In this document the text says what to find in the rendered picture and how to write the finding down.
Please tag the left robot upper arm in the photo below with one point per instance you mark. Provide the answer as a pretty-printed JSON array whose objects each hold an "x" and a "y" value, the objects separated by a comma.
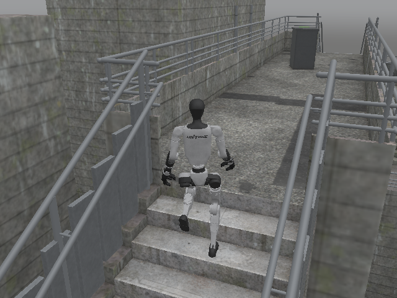
[{"x": 177, "y": 132}]

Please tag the right robot foot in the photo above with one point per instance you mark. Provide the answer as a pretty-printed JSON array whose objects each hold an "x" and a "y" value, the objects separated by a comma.
[{"x": 212, "y": 252}]

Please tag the right robot hand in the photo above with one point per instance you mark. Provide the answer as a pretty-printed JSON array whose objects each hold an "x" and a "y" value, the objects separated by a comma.
[{"x": 228, "y": 168}]

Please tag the robot torso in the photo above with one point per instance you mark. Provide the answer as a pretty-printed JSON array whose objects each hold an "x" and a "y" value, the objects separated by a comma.
[{"x": 197, "y": 147}]

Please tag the right robot forearm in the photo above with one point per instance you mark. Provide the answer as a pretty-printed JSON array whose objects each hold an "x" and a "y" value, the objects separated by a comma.
[{"x": 228, "y": 160}]

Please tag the right robot upper arm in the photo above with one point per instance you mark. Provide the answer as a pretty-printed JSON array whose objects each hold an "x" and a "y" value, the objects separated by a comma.
[{"x": 220, "y": 141}]

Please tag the left robot hand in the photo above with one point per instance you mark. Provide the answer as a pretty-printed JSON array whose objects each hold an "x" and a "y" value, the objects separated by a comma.
[{"x": 170, "y": 177}]

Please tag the left robot forearm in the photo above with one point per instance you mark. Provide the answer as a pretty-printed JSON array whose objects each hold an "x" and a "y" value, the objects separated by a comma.
[{"x": 168, "y": 166}]

